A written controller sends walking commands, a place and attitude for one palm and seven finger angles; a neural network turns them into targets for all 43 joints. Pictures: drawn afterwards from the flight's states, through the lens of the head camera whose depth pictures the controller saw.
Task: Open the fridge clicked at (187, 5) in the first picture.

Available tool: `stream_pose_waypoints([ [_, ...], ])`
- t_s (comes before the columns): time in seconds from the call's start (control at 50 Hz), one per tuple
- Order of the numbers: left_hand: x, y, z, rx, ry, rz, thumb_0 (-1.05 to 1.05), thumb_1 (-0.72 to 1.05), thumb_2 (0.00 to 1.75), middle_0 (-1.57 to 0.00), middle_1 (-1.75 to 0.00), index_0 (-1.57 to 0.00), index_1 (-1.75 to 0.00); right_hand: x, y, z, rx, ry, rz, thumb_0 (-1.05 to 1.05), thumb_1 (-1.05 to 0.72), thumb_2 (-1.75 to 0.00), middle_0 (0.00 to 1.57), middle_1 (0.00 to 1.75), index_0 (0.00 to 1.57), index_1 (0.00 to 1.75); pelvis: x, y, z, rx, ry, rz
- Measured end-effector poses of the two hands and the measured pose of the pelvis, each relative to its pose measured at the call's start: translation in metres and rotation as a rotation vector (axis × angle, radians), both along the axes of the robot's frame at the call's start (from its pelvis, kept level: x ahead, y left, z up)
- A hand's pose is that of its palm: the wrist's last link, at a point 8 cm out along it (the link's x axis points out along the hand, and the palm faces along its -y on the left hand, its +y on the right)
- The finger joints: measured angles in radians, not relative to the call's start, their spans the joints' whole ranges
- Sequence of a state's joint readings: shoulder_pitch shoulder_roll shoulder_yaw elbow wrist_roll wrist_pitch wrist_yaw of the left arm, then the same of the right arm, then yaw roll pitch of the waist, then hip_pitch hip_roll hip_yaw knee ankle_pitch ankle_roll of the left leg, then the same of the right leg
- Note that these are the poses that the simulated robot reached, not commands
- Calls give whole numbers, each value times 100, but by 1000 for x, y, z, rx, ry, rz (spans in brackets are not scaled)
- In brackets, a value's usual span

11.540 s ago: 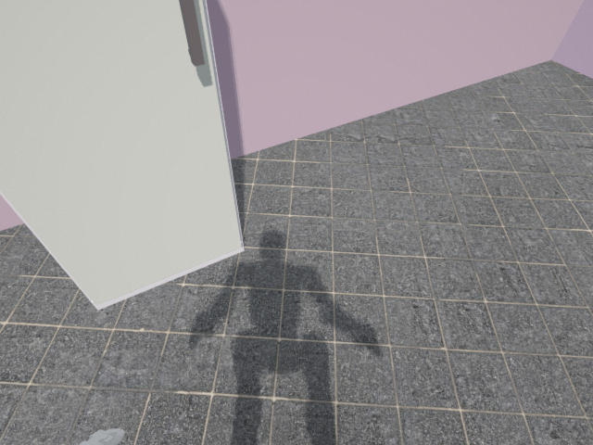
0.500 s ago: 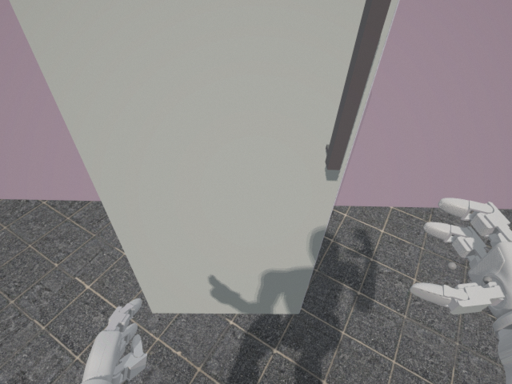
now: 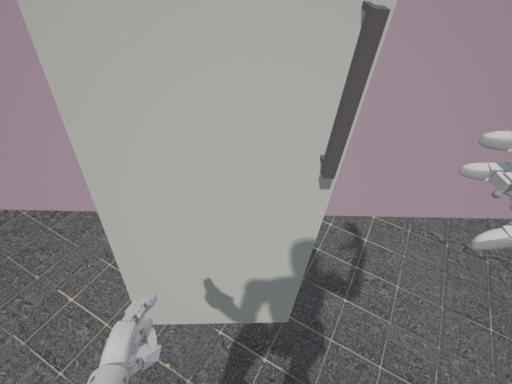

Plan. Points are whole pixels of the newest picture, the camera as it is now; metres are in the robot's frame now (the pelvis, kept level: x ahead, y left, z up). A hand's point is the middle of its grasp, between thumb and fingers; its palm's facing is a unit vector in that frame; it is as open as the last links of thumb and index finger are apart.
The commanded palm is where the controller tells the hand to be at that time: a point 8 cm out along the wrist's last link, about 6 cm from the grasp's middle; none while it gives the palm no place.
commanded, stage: raise the hand to about handle height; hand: right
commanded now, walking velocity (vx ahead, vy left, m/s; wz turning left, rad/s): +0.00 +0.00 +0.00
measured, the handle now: (344, 101) +0.51 -0.15 +0.24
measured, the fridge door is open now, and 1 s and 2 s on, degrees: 0 0 0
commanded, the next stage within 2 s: move the hooked fingers beside the handle in 0.52 s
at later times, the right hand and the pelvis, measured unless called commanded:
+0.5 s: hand (489, 185) +0.29 -0.29 +0.24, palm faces +0.10 +0.99 -0.11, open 14.0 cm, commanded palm +0.25 -0.32 +0.26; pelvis +0.01 -0.01 +0.00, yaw +1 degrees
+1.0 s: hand (463, 168) +0.33 -0.28 +0.24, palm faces +0.08 +0.99 -0.08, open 14.0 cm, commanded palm +0.30 -0.31 +0.25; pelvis +0.01 -0.01 +0.00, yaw +0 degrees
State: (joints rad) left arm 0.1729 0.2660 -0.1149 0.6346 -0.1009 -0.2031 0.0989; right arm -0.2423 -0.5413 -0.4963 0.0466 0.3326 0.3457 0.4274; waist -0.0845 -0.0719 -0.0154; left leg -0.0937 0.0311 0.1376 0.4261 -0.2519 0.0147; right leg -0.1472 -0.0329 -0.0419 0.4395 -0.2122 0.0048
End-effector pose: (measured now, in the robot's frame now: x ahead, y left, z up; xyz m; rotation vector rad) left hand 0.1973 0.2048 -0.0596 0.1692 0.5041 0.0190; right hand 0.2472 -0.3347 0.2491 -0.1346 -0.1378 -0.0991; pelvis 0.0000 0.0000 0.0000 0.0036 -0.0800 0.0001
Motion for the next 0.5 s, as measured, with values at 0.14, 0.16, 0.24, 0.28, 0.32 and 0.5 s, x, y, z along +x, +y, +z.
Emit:
stream_pose_waypoints([
  [0.14, -4, 18, -1, 13, 12, 36, 2, 91, 90, -20, -30, -21, -30, 13, -3, 10, 13, 20, 23, -1, 50, -30, 30, 120, 30, 120, 0, 1, -1, -1, 12, 9],
  [0.16, -5, 20, -1, 14, 12, 43, 2, 91, 90, -20, -30, -21, -30, 15, -2, 7, 15, 29, 29, -1, 50, -30, 30, 120, 30, 120, 0, 0, -1, -2, 14, 11],
  [0.24, -6, 25, 1, 23, 7, 64, 2, 91, 90, -20, -30, -20, -30, 18, 4, -3, 23, 42, 46, -1, 50, -30, 30, 120, 30, 120, 2, -1, -2, -2, 16, 19],
  [0.28, -5, 25, 3, 28, 3, 71, 2, 91, 90, -20, -30, -20, -30, 18, 6, -5, 27, 32, 44, -1, 50, -30, 30, 120, 30, 120, 3, -2, -2, -3, 15, 21],
  [0.32, -4, 24, 4, 32, 0, 73, 2, 91, 90, -20, -30, -20, -30, 18, 5, -6, 29, 20, 36, -1, 50, -30, 30, 120, 30, 120, 4, -3, -2, -2, 14, 22],
  [0.5, 4, 7, 3, 18, 0, 46, 2, 91, 90, -20, -30, -20, -30, 20, -5, -3, 17, 22, 3, -1, 50, -30, 30, 120, 30, 120, 8, -7, -1, -2, 17, 14],
])
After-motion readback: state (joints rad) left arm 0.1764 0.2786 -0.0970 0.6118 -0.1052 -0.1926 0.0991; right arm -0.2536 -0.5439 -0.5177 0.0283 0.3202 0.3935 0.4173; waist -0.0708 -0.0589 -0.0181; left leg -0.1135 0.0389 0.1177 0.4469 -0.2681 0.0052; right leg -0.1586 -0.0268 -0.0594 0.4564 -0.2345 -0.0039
